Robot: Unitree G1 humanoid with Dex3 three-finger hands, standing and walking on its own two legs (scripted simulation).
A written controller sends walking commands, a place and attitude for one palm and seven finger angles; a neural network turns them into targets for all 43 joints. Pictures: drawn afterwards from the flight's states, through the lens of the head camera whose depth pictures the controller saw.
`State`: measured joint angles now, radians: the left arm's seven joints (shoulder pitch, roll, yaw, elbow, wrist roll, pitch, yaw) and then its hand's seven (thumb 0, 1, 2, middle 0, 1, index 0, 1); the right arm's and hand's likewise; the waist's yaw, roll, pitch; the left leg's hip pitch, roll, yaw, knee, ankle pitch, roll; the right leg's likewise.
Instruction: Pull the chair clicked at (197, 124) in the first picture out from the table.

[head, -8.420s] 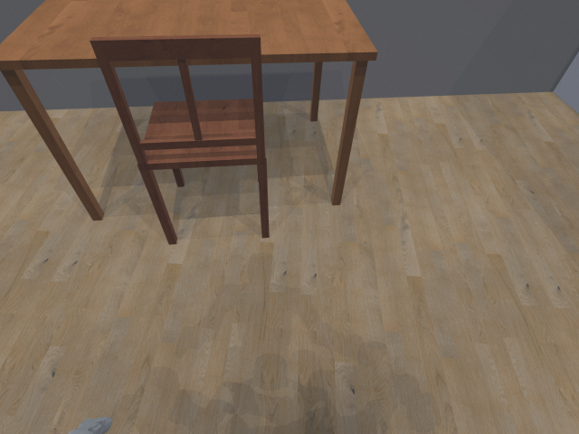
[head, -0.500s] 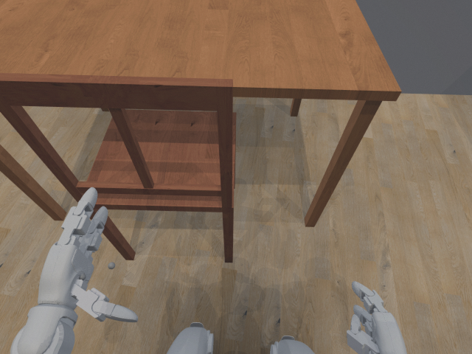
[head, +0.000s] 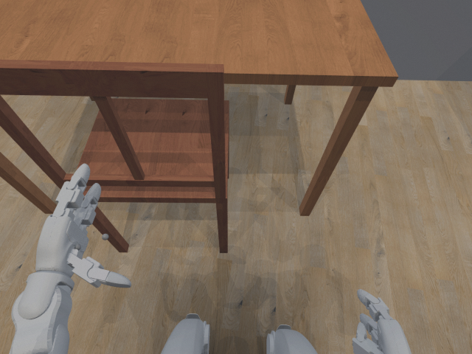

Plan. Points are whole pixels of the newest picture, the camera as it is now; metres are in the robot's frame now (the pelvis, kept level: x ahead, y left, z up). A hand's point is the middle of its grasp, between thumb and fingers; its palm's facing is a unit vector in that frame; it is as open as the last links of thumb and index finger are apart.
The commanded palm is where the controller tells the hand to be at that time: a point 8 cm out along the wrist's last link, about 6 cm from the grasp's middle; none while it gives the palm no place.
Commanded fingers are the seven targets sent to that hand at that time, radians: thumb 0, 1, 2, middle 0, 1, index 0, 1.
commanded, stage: aim the fingers beside a spindle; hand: left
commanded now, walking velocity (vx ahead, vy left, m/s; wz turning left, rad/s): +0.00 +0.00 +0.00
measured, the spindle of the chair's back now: (123, 142) +0.52 +0.26 -0.01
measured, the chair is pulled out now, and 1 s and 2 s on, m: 0.00 0.00 0.00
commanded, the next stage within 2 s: push the fingers through the gap in 1.56 s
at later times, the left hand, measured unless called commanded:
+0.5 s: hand (109, 216) +0.33 +0.23 +0.02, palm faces +0.03 -1.00 -0.04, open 16.9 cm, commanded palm +0.31 +0.29 +0.02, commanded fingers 0.00 -0.50 0.30 -0.06 -0.08 -0.06 -0.08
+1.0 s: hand (116, 195) +0.38 +0.24 +0.00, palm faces +0.03 -1.00 -0.05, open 16.9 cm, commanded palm +0.36 +0.29 +0.00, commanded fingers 0.00 -0.50 0.30 -0.06 -0.08 -0.06 -0.08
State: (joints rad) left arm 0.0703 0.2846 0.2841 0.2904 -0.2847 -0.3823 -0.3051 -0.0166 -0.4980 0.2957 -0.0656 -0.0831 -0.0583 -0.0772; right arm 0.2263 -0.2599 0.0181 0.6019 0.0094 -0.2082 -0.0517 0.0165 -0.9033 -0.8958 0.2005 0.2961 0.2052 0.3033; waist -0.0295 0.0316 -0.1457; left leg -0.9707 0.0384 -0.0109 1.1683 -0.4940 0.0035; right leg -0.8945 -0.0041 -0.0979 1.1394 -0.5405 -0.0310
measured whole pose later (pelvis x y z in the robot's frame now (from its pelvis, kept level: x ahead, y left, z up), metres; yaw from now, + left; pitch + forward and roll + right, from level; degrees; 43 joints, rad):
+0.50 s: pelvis +0.00 +0.01 -0.01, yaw -1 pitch +20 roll -2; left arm -0.14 0.32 0.33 0.49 -0.27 -0.41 -0.33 -0.02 -0.50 0.30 -0.07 -0.08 -0.06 -0.08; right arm 0.22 -0.26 0.02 0.62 0.00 -0.17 -0.04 0.02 -0.90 -0.90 0.20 0.30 0.21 0.30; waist -0.04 0.03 -0.15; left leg -1.07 0.04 0.00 1.22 -0.51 0.01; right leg -0.99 -0.01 -0.09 1.19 -0.55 -0.02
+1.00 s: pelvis -0.01 +0.01 -0.03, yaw -2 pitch +23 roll -3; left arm -0.34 0.38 0.38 0.67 -0.22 -0.43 -0.32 -0.02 -0.50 0.30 -0.07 -0.08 -0.06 -0.08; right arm 0.25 -0.27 0.02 0.63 -0.01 -0.11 -0.03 0.01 -0.90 -0.90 0.20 0.30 0.21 0.30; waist -0.07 0.02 -0.16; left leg -1.17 0.05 0.00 1.29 -0.52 0.02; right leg -1.09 0.00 -0.08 1.25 -0.56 -0.02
